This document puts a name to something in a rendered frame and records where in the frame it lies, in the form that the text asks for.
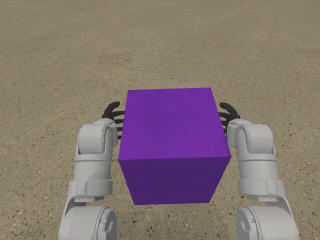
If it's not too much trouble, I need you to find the robot left hand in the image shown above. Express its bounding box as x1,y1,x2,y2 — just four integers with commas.
101,101,125,140

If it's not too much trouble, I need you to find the left robot upper arm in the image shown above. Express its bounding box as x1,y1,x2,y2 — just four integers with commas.
58,206,117,240

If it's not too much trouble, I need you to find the right robot forearm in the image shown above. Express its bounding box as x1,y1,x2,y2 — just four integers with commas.
226,118,300,240

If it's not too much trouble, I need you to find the carton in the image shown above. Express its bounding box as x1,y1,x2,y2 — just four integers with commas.
118,87,232,205

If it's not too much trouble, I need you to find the right robot upper arm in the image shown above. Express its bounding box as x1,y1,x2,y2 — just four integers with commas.
235,205,299,240

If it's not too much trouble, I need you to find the left robot forearm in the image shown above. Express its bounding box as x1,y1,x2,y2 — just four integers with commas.
57,118,118,240

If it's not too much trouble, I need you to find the robot right hand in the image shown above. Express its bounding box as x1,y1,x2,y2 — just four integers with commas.
218,102,241,142

